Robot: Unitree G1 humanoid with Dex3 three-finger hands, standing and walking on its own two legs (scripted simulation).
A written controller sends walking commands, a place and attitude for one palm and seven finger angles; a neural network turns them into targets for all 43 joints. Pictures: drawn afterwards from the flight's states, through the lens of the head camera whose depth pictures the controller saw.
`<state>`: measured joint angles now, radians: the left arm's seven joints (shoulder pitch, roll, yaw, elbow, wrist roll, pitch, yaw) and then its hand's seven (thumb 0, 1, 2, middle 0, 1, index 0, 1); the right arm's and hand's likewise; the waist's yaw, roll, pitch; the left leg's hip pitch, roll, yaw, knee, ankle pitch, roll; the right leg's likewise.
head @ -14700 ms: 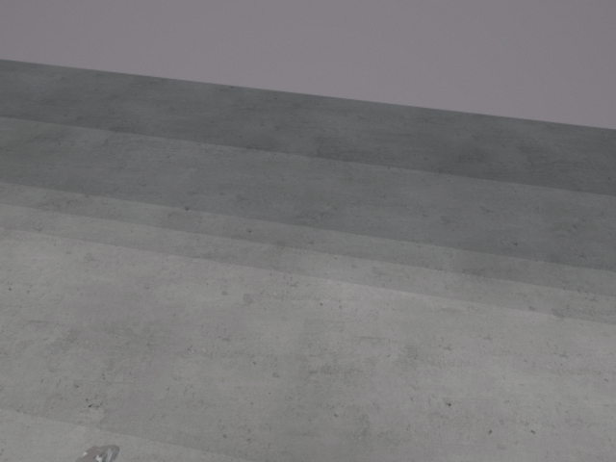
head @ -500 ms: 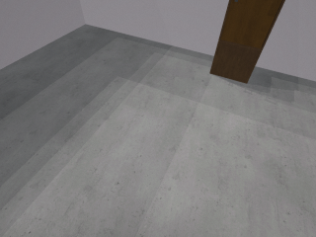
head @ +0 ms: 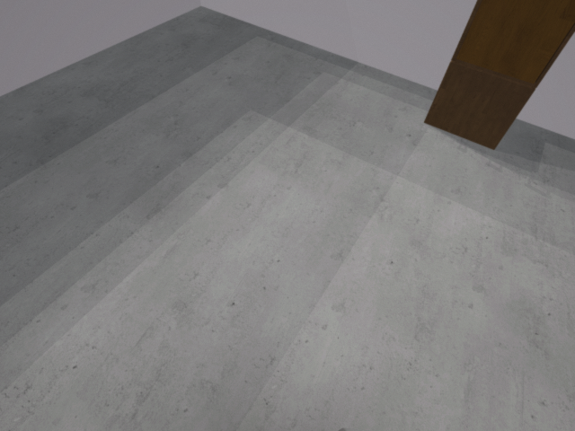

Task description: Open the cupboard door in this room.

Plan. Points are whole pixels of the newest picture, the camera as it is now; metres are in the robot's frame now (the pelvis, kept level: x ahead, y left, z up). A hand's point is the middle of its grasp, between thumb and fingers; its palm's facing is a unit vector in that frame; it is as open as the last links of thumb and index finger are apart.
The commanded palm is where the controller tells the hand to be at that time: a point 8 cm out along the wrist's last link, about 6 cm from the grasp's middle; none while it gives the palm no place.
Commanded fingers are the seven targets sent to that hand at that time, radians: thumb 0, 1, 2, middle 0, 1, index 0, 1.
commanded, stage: turn or walk to find it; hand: left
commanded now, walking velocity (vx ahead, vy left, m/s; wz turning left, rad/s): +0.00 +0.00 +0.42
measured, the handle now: out of the picture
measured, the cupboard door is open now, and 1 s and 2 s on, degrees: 0 0 0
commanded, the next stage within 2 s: stand and wait in 0.32 s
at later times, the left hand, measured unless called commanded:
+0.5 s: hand out of the picture +0.00 +0.13 -0.14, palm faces +0.23 -0.93 -0.29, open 7.4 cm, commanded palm none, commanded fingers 0.00 0.90 0.90 -0.20 -0.30 -0.20 -0.30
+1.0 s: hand out of the picture -0.07 +0.15 -0.16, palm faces +0.40 -0.88 -0.25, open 7.4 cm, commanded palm none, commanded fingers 0.00 0.90 0.90 -0.20 -0.30 -0.20 -0.30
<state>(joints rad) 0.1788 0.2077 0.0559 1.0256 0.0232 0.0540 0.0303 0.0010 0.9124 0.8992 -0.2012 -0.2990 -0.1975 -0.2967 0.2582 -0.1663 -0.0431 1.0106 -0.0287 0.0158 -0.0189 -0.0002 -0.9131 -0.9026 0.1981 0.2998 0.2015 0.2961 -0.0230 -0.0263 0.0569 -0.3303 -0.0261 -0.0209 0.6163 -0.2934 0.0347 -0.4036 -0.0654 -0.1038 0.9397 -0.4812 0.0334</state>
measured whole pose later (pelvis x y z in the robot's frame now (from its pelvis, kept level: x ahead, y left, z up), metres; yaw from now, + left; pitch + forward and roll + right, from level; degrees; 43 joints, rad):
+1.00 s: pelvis -0.04 -0.06 +0.01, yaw +22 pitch -1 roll +0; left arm 0.19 0.23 0.04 1.01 0.01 0.05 0.02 0.00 0.91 0.90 -0.20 -0.30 -0.20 -0.30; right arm 0.14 -0.17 -0.03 1.00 -0.02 0.03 -0.01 0.00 -0.91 -0.90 0.20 0.30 0.21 0.30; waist 0.01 -0.01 0.07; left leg -0.20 -0.02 -0.05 0.47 -0.25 0.01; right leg -0.37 -0.07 -0.04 0.86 -0.46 0.08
